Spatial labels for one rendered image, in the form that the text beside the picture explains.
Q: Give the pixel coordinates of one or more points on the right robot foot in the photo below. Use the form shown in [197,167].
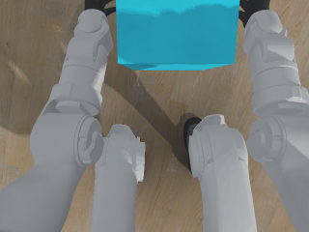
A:
[188,128]

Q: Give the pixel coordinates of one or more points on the robot left thigh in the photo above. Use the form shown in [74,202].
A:
[115,189]

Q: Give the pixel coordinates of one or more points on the robot left forearm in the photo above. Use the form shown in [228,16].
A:
[79,87]

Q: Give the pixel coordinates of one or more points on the robot left hand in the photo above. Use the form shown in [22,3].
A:
[99,5]

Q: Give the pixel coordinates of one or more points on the carton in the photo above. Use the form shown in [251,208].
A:
[176,35]

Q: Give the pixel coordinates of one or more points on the robot right forearm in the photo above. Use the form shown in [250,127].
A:
[273,68]

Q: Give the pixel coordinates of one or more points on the robot right upper arm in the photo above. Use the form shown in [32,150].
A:
[280,143]

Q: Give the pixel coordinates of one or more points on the robot right hand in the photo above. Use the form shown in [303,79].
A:
[250,7]

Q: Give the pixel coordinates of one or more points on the robot left upper arm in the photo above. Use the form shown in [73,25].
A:
[62,146]

